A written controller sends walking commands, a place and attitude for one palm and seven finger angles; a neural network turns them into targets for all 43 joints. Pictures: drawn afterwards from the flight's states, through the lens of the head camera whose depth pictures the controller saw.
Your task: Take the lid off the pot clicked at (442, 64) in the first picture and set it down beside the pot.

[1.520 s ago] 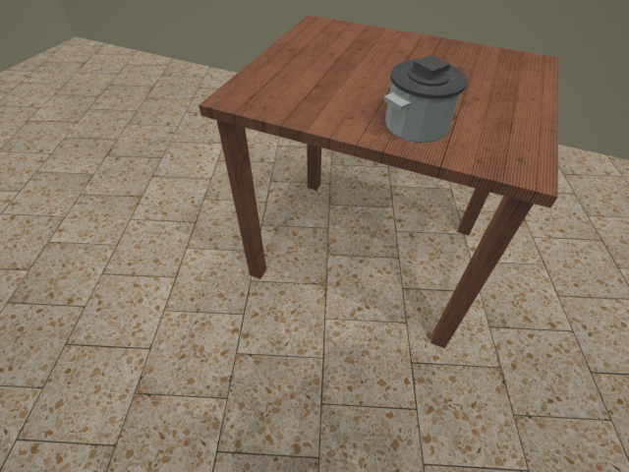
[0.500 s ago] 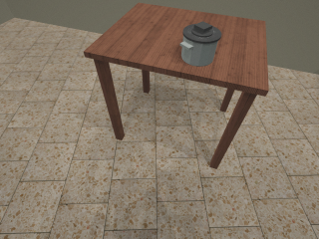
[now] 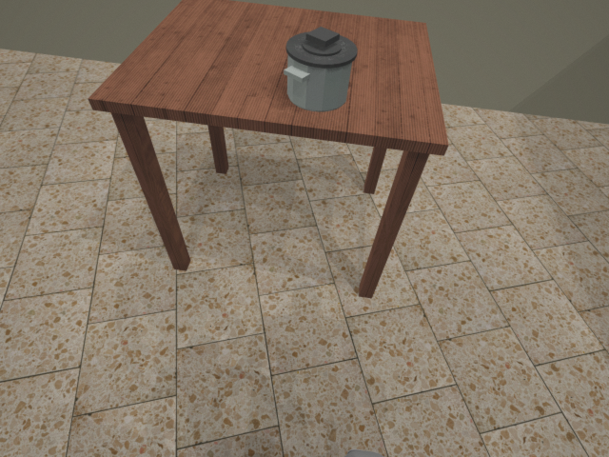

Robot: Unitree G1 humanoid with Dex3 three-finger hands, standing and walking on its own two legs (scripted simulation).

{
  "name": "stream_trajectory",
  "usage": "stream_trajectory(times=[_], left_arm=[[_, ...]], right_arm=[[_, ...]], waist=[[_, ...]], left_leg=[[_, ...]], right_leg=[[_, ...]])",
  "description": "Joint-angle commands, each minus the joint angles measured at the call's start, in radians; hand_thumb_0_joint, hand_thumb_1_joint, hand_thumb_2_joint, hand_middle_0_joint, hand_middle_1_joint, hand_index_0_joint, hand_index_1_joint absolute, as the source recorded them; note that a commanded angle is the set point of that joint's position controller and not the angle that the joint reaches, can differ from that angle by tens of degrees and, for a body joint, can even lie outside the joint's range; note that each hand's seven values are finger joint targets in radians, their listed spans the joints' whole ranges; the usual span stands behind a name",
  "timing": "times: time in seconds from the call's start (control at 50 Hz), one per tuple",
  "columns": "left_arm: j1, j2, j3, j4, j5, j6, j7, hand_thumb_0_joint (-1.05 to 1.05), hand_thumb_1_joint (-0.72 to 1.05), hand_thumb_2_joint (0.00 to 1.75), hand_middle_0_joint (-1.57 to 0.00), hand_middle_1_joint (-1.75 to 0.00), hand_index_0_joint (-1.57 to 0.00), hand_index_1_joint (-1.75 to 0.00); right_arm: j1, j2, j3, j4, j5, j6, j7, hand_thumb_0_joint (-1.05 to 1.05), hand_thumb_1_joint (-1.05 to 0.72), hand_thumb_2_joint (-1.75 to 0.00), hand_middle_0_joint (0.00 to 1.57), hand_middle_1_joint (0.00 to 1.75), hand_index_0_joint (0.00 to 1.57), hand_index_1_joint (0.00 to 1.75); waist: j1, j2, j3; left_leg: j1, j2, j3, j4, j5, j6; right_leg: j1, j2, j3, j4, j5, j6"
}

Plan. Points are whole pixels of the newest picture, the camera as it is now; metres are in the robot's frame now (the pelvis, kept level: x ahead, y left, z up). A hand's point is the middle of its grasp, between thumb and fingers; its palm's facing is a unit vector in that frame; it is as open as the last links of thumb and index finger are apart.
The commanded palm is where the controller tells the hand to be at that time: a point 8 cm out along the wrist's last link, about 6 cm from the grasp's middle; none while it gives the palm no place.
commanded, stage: take the last steps up to it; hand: left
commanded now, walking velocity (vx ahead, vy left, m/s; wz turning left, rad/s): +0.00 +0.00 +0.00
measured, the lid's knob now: (322, 36) +0.91 +0.03 +0.12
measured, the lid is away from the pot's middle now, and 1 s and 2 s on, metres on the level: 0.00 0.00 0.00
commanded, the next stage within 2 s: come to a stop and stand still in 1.18 s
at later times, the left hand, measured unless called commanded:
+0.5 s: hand out of the picture +0.04 +0.18 -0.19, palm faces -0.03 -0.99 -0.12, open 7.4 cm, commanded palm none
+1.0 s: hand (257, 322) +0.36 +0.11 -0.16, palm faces -0.07 -0.98 -0.20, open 7.4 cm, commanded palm none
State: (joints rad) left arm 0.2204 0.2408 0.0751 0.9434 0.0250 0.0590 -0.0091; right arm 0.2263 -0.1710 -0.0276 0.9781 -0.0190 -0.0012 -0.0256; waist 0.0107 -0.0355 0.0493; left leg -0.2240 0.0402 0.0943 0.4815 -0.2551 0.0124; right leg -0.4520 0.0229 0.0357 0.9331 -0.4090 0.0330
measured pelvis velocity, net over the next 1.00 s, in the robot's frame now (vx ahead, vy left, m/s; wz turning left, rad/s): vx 0.25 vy -0.06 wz -0.09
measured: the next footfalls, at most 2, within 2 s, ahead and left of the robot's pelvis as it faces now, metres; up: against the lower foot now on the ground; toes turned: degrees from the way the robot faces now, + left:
right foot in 0.14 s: +0.03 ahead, -0.12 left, +0.00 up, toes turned -4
left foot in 0.46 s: +0.16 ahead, +0.11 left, +0.00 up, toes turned +1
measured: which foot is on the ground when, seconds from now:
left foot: down 0.00-0.14, up 0.16-0.44, down 0.46-0.90, up 0.92-1.00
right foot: up 0.00-0.12, down 0.14-0.46, up 0.48-0.88, down 0.90-1.00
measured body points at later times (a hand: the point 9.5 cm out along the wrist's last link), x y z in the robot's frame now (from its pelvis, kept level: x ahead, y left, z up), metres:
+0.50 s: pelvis +0.08 +0.01 -0.01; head +0.09 +0.03 +0.44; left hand +0.05 +0.23 -0.18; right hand +0.07 -0.23 -0.15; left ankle +0.12 +0.11 -0.74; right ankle -0.01 -0.12 -0.73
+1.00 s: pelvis +0.25 -0.06 -0.01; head +0.27 -0.08 +0.44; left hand +0.36 +0.16 -0.14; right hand +0.16 -0.27 -0.18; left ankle +0.16 +0.08 -0.66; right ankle +0.29 -0.16 -0.74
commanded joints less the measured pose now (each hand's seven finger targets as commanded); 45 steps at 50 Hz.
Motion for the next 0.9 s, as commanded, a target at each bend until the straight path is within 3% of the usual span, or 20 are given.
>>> stream_trajectory(times=[0.0,0.08,0.1,0.12,0.14,0.22,0.34,0.4,0.42,0.44,0.46,0.48,0.52,0.56,0.6,0.76,0.8,0.84,0.86,0.88], left_arm=[[0.013,0.020,-0.007,-0.063,-0.006,-0.021,0.002,0.00,0.90,0.90,-0.20,-0.30,-0.20,-0.30],[0.096,0.031,-0.006,-0.029,0.001,-0.045,-0.006,0.00,0.90,0.90,-0.20,-0.30,-0.20,-0.30],[0.150,0.082,0.005,-0.011,0.006,-0.057,0.000,0.00,0.90,0.90,-0.20,-0.30,-0.20,-0.30],[0.214,0.174,0.022,0.008,0.007,-0.063,0.012,0.00,0.90,0.90,-0.20,-0.30,-0.20,-0.30],[0.266,0.177,0.025,0.017,-0.006,-0.070,0.022,0.00,0.90,0.90,-0.20,-0.30,-0.20,-0.30],[0.129,0.094,0.006,0.004,0.000,-0.099,0.029,0.00,0.90,0.90,-0.20,-0.30,-0.20,-0.30],[0.172,0.097,0.009,0.052,0.004,-0.112,0.021,0.00,0.90,0.90,-0.20,-0.30,-0.20,-0.30],[0.154,0.075,0.010,0.063,-0.001,-0.104,0.015,0.00,0.90,0.90,-0.20,-0.30,-0.20,-0.30],[0.168,0.039,0.003,0.064,-0.005,-0.100,0.008,0.00,0.90,0.90,-0.20,-0.30,-0.20,-0.30],[0.177,-0.023,-0.004,0.042,-0.013,-0.098,-0.001,0.00,0.90,0.90,-0.20,-0.30,-0.20,-0.30],[0.118,-0.009,-0.007,-0.008,-0.004,-0.104,-0.007,0.00,0.90,0.90,-0.20,-0.30,-0.20,-0.30],[0.075,-0.006,-0.003,-0.002,0.008,-0.102,-0.004,0.00,0.90,0.90,-0.20,-0.30,-0.20,-0.30],[0.076,-0.008,0.001,0.023,0.010,-0.101,-0.016,0.00,0.90,0.90,-0.20,-0.30,-0.20,-0.30],[0.129,-0.034,-0.005,0.049,0.006,-0.091,-0.024,0.00,0.90,0.90,-0.20,-0.30,-0.20,-0.30],[0.120,-0.037,-0.005,0.040,0.004,-0.081,-0.025,0.00,0.90,0.90,-0.20,-0.30,-0.20,-0.30],[-0.078,-0.040,-0.001,-0.041,-0.002,-0.090,-0.027,0.00,0.90,0.90,-0.20,-0.30,-0.20,-0.30],[-0.057,-0.033,0.006,-0.037,0.000,-0.096,-0.029,0.00,0.90,0.90,-0.20,-0.30,-0.20,-0.30],[0.109,0.007,0.022,0.017,0.004,-0.107,-0.024,0.00,0.90,0.90,-0.20,-0.30,-0.20,-0.30],[0.247,0.091,0.039,0.057,0.009,-0.120,-0.011,0.00,0.90,0.90,-0.20,-0.30,-0.20,-0.30],[0.360,0.208,0.063,0.077,0.000,-0.124,0.004,0.00,0.90,0.90,-0.20,-0.30,-0.20,-0.30]], right_arm=[[0.045,-0.194,-0.048,-0.037,-0.008,-0.017,-0.013,0.00,-0.90,-0.90,0.20,0.30,0.20,0.30],[0.085,-0.199,-0.050,-0.008,-0.006,-0.012,-0.001,0.00,-0.90,-0.90,0.20,0.30,0.20,0.30],[0.074,-0.156,-0.041,-0.017,0.001,-0.011,0.006,0.00,-0.90,-0.90,0.20,0.30,0.20,0.30],[0.026,-0.094,-0.024,-0.054,0.006,-0.014,0.014,0.00,-0.90,-0.90,0.20,0.30,0.20,0.30],[-0.063,-0.138,-0.032,-0.079,-0.006,-0.015,0.018,0.00,-0.90,-0.90,0.20,0.30,0.20,0.30],[0.006,-0.104,-0.040,-0.031,-0.009,-0.021,0.038,0.00,-0.90,-0.90,0.20,0.30,0.20,0.30],[0.030,-0.057,-0.038,-0.027,0.001,-0.040,0.045,0.00,-0.90,-0.90,0.20,0.30,0.20,0.30],[0.173,-0.062,-0.037,0.027,0.001,-0.061,0.032,0.00,-0.90,-0.90,0.20,0.30,0.20,0.30],[0.260,-0.108,-0.045,0.057,-0.002,-0.069,0.020,0.00,-0.90,-0.90,0.20,0.30,0.20,0.30],[0.372,-0.208,-0.068,0.080,-0.018,-0.075,0.009,0.00,-0.90,-0.90,0.20,0.30,0.20,0.30],[0.418,-0.248,-0.070,0.073,-0.012,-0.065,-0.003,0.00,-0.90,-0.90,0.20,0.30,0.20,0.30],[0.359,-0.218,-0.063,0.072,-0.014,-0.060,-0.002,0.00,-0.90,-0.90,0.20,0.30,0.20,0.30],[0.234,-0.116,-0.036,0.048,-0.007,-0.073,-0.003,0.00,-0.90,-0.90,0.20,0.30,0.20,0.30],[0.203,-0.083,-0.025,0.058,0.004,-0.091,-0.008,0.00,-0.90,-0.90,0.20,0.30,0.20,0.30],[0.212,-0.090,-0.027,0.072,0.005,-0.098,-0.007,0.00,-0.90,-0.90,0.20,0.30,0.20,0.30],[0.266,-0.090,-0.043,0.108,-0.006,-0.085,0.002,0.00,-0.90,-0.90,0.20,0.30,0.20,0.30],[0.241,-0.109,-0.048,0.106,-0.010,-0.080,0.002,0.00,-0.90,-0.90,0.20,0.30,0.20,0.30],[0.219,-0.105,-0.046,0.109,-0.006,-0.073,0.004,0.00,-0.90,-0.90,0.20,0.30,0.20,0.30],[0.238,-0.065,-0.038,0.103,0.003,-0.071,0.014,0.00,-0.90,-0.90,0.20,0.30,0.20,0.30],[0.250,-0.021,-0.025,0.064,0.012,-0.070,0.019,0.00,-0.90,-0.90,0.20,0.30,0.20,0.30]], waist=[[-0.025,0.215,-0.029],[0.001,0.111,-0.055],[0.030,-0.024,-0.044],[0.063,-0.255,0.000],[0.101,-0.201,0.029],[-0.012,-0.082,0.042],[-0.012,-0.103,0.053],[-0.068,-0.020,0.024],[-0.093,0.107,0.003],[-0.123,0.374,-0.021],[-0.124,0.300,0.006],[-0.110,0.245,0.037],[-0.047,0.145,0.083],[-0.009,0.144,0.040],[-0.002,0.140,0.021],[-0.058,0.122,0.073],[-0.038,0.115,0.065],[0.039,0.040,-0.016],[0.092,-0.127,-0.099],[0.110,-0.327,-0.185]], left_leg=[[0.038,0.241,-0.157,-0.164,0.257,0.146],[-0.082,0.201,-0.142,-0.082,-0.174,0.083],[-0.237,0.124,-0.061,0.092,-0.292,0.032],[-0.448,-0.005,0.062,0.332,-0.362,-0.026],[-0.487,0.026,-0.039,0.482,-0.333,-0.015],[-0.380,0.069,-0.051,0.529,-0.127,-0.022],[-0.201,0.041,-0.009,0.263,-0.078,-0.013],[0.072,-0.004,0.030,0.050,-0.018,-0.010],[0.204,0.048,-0.075,-0.042,-0.125,0.011],[0.289,0.303,-0.463,-0.233,-0.341,0.105],[0.249,0.415,-0.686,-0.355,-0.492,0.188],[0.153,0.404,-0.670,-0.380,-0.556,0.204],[0.033,0.312,-0.462,-0.371,-0.366,0.166],[0.031,0.247,-0.278,-0.350,-0.136,0.144],[0.059,0.229,-0.192,-0.343,-0.009,0.153],[0.068,0.248,-0.126,-0.326,0.026,0.172],[0.031,0.242,-0.114,-0.269,0.010,0.157],[-0.033,0.160,-0.043,-0.031,0.068,0.107],[-0.205,0.077,0.035,0.252,-0.021,0.061],[-0.414,-0.039,0.052,0.598,-0.355,0.025]], right_leg=[[0.057,-0.038,-0.067,-0.166,-0.016,-0.008],[0.318,-0.008,-0.089,-0.490,0.077,-0.045],[0.434,-0.118,0.078,-0.604,-0.037,-0.097],[0.476,-0.328,0.421,-0.759,-0.211,-0.210],[0.406,-0.386,0.504,-0.806,-0.277,-0.278],[0.267,-0.279,0.264,-0.750,-0.059,-0.255],[0.207,-0.251,0.182,-0.739,-0.001,-0.234],[0.101,-0.173,0.100,-0.587,-0.059,-0.187],[0.011,-0.112,0.059,-0.392,-0.031,-0.160],[-0.163,0.001,-0.069,-0.060,-0.101,-0.104],[-0.257,0.004,-0.057,0.116,-0.147,-0.097],[-0.286,-0.043,-0.017,0.250,-0.091,-0.107],[-0.261,-0.110,0.000,0.275,0.072,-0.090],[-0.194,-0.123,-0.022,0.224,0.171,-0.065],[-0.193,-0.131,-0.042,0.150,0.194,-0.049],[-0.080,-0.129,-0.117,-0.241,0.203,-0.039],[0.040,-0.110,-0.138,-0.308,0.201,-0.044],[0.317,-0.064,-0.160,-0.423,0.211,-0.062],[0.545,-0.195,0.026,-0.487,0.047,-0.122],[0.676,-0.465,0.460,-0.685,-0.076,-0.235]])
